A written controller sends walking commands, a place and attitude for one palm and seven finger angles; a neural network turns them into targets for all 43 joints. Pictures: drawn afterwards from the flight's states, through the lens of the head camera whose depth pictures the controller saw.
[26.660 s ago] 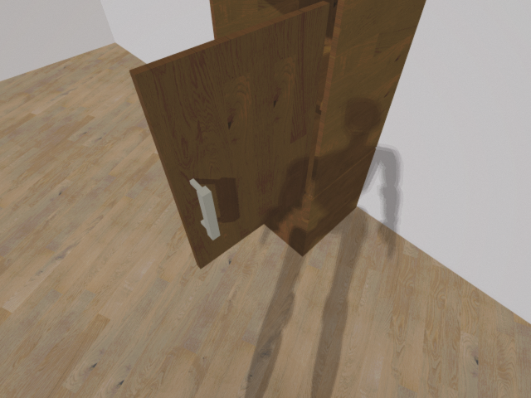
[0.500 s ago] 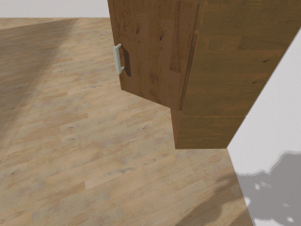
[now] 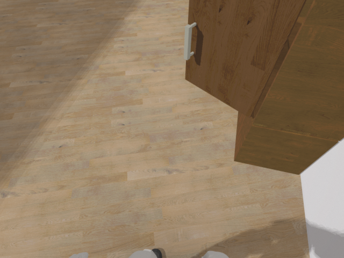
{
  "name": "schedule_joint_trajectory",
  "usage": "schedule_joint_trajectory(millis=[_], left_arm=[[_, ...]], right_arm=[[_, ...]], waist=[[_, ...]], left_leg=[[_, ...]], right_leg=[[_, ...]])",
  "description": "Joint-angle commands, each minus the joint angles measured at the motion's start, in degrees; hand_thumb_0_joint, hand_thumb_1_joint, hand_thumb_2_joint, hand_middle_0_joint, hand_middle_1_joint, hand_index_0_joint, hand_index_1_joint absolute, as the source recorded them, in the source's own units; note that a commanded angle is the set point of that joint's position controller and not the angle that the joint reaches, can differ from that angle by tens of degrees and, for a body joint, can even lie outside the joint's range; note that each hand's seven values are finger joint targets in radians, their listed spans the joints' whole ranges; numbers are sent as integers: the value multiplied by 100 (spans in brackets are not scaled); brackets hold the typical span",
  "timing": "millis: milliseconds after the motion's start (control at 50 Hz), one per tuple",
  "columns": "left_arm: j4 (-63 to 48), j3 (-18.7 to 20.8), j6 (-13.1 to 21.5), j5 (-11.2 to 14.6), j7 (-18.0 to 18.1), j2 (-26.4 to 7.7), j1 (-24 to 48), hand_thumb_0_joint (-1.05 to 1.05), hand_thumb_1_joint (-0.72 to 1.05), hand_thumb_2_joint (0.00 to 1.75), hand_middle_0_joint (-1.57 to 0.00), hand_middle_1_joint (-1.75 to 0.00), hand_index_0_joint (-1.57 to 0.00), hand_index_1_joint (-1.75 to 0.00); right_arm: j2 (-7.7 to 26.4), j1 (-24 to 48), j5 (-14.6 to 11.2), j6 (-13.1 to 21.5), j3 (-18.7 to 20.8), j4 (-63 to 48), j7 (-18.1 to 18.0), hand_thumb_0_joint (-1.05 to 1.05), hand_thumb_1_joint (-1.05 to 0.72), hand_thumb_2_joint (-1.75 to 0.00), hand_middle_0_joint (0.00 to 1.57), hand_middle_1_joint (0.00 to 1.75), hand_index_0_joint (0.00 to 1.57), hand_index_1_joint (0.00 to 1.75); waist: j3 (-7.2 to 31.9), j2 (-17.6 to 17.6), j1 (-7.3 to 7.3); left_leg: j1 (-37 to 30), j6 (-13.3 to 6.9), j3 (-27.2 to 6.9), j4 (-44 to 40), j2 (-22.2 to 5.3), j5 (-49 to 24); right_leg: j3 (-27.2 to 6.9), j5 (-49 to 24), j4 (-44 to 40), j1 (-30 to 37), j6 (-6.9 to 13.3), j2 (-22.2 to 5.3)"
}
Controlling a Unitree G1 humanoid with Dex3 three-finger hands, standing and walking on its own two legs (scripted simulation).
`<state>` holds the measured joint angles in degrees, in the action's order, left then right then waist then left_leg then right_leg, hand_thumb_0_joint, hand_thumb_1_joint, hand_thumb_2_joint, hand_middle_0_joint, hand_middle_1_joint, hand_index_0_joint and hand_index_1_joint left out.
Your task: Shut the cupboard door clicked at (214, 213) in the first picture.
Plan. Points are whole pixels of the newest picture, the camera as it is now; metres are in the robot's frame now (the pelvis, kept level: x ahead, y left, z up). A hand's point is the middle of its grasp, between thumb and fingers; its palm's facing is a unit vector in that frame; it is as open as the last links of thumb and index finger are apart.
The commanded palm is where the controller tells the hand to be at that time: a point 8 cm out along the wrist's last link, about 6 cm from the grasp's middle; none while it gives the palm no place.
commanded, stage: walk to a spot facing it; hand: left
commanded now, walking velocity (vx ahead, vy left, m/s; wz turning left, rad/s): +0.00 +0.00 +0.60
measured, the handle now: (190, 41) +0.99 -0.05 -0.08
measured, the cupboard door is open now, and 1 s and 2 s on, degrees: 61 61 61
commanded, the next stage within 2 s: turn to face it in 1.88 s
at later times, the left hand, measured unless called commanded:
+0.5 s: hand out of the picture -0.05 +0.19 -0.18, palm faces +0.39 -0.89 -0.24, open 7.4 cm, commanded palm none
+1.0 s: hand out of the picture -0.03 +0.13 -0.14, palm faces +0.67 -0.71 -0.23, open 7.4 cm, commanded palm none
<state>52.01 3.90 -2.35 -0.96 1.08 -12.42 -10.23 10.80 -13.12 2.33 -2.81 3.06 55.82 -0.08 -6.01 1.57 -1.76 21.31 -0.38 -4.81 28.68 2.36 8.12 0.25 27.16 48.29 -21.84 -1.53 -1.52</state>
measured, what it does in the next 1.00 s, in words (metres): steps on the spot, turning left: right foot, then left foot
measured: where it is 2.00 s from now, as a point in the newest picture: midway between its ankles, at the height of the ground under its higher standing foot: (123, 229)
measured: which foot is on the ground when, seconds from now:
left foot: down 0.00-0.06, up 0.08-0.42, down 0.44-0.76, up 0.78-1.00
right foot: up 0.00-0.04, down 0.06-0.44, up 0.46-0.74, down 0.76-1.00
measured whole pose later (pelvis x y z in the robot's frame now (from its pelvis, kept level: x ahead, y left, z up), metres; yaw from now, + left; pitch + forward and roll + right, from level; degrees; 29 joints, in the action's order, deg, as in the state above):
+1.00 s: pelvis +0.07 -0.03 +0.02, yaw +42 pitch +0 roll +1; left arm 54.8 3.2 3.0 -1.7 0.2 -9.4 -18.8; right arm 12.9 -13.0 2.1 -3.2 5.3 55.3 3.0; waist -2.4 0.2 -1.2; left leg 32.9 1.8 2.1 61.7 -3.9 14.0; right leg 15.7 14.3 21.4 -6.6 0.3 -6.2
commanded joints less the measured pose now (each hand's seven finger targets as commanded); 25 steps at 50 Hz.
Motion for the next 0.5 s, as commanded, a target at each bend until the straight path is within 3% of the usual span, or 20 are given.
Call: schedule_joint_trajectory(millis=[0,20,40,60,80,100,120,140,160,220,260,320,360,380,400,420,440,460,480], left_arm=[[-251,190,87,7,65,-537,-980,0,90,90,-20,-30,-20,-30],[-229,247,141,-38,88,-801,-1249,0,90,90,-20,-30,-20,-30],[-348,371,174,-155,128,-1328,-1165,0,90,90,-20,-30,-20,-30],[-531,294,137,-121,134,-1435,-526,0,90,90,-20,-30,-20,-30],[-641,290,189,-87,141,-1215,-131,0,90,90,-20,-30,-20,-30],[-684,224,217,-80,133,-997,198,0,90,90,-20,-30,-20,-30],[-725,196,222,-90,134,-839,452,0,90,90,-20,-30,-20,-30],[-742,169,263,-100,126,-774,419,0,90,90,-20,-30,-20,-30],[-680,171,292,-94,123,-778,193,0,90,90,-20,-30,-20,-30],[-435,229,304,-87,121,-993,-501,0,90,90,-20,-30,-20,-30],[-363,267,288,-95,116,-1117,-751,0,90,90,-20,-30,-20,-30],[-330,325,263,-114,101,-1223,-774,0,90,90,-20,-30,-20,-30],[-360,347,245,-66,77,-1231,-694,0,90,90,-20,-30,-20,-30],[-377,331,219,-14,58,-1142,-690,0,90,90,-20,-30,-20,-30],[-579,258,183,25,14,-788,-767,0,90,90,-20,-30,-20,-30],[-839,99,159,-36,35,-604,-239,0,90,90,-20,-30,-20,-30],[-917,122,111,-63,35,-651,85,0,90,90,-20,-30,-20,-30],[-847,137,107,-42,39,-583,249,0,90,90,-20,-30,-20,-30],[-779,156,110,-35,2,-666,286,0,90,90,-20,-30,-20,-30]], right_arm=[[1204,296,-47,17,354,-600,-67,0,-90,-90,20,30,20,30],[1048,360,-94,2,352,-672,-36,0,-90,-90,20,30,20,30],[621,277,-138,-11,342,-765,-3,0,-90,-90,20,30,20,30],[726,309,-60,-6,384,-773,38,0,-90,-90,20,30,20,30],[780,192,-36,-67,409,-706,63,0,-90,-90,20,30,20,30],[674,159,-37,-93,392,-630,108,0,-90,-90,20,30,20,30],[628,-12,-51,-109,382,-596,148,0,-90,-90,20,30,20,30],[557,-17,-71,-82,335,-593,177,0,-90,-90,20,30,20,30],[520,91,-94,-62,300,-628,185,0,-90,-90,20,30,20,30],[474,540,-131,-43,218,-759,182,0,-90,-90,20,30,20,30],[431,705,-138,-25,174,-825,174,0,-90,-90,20,30,20,30],[490,705,-171,39,146,-888,159,0,-90,-90,20,30,20,30],[617,376,-150,95,160,-824,147,0,-90,-90,20,30,20,30],[894,55,-126,143,221,-728,143,0,-90,-90,20,30,20,30],[1558,-209,-67,183,372,-699,107,0,-90,-90,20,30,20,30],[1817,-607,-87,127,414,-586,68,0,-90,-90,20,30,20,30],[1720,-780,-48,153,391,-499,-23,0,-90,-90,20,30,20,30],[1607,-693,-27,179,345,-491,-99,0,-90,-90,20,30,20,30],[1439,-452,-30,197,285,-540,-125,0,-90,-90,20,30,20,30]], waist=[[832,722,377],[842,122,525],[637,-1488,522],[282,-1607,355],[203,-1312,124],[-71,-1220,-47],[-19,-1077,-213],[25,-1113,-205],[164,-1162,-98],[475,-1114,269],[582,-1190,386],[758,-1364,405],[987,-1203,218],[1187,-581,11],[1487,1198,-115],[1272,1496,-348],[1175,988,-442],[1099,1291,-402],[840,1220,-306]], left_leg=[[423,-563,-1594,-986,-925,981],[997,-280,-1290,-387,-494,1375],[1847,192,-295,1294,326,2237],[1556,227,2,2992,229,2352],[1386,176,-157,3886,-14,2058],[1344,202,-66,4293,-169,1722],[1229,258,65,4371,-264,1482],[1150,312,247,4111,-310,1388],[1084,356,396,3712,-299,1455],[912,397,717,2651,-284,1763],[735,369,833,2191,-260,1848],[331,279,956,1261,-266,1838],[-444,210,1003,119,-231,976],[-1523,107,756,-544,-454,-223],[-2662,-514,-1068,-567,-1935,-2514],[-2595,-1138,-1678,-591,-2632,-3608],[-2502,-1265,-1680,-578,-2530,-3191],[-2354,-1160,-1522,-572,-2218,-2747],[-2083,-1033,-1300,-661,-1965,-2244]], right_leg=[[230,-714,-1620,1445,12,222],[-196,-680,-2661,2079,131,-169],[-2113,591,-3748,2039,723,-1807],[-2428,676,-4036,773,1096,-2662],[-2252,592,-3929,260,1121,-2436],[-1561,40,-3723,15,1011,-2042],[-872,-683,-3458,53,936,-1804],[-370,-1642,-3203,318,901,-1597],[-114,-2547,-2994,704,897,-1551],[141,-4184,-2551,1688,941,-1715],[196,-4691,-2384,1957,951,-1821],[279,-4905,-2056,2152,897,-1944],[573,-4660,-1532,1934,602,-1844],[855,-3977,-833,1211,303,-1688],[1152,-1008,295,-373,-156,-913],[694,1177,1053,-1033,-216,-580],[316,917,1452,-1384,-208,-568],[154,601,1614,-1457,-220,-571],[67,195,1706,-1463,-224,-558]])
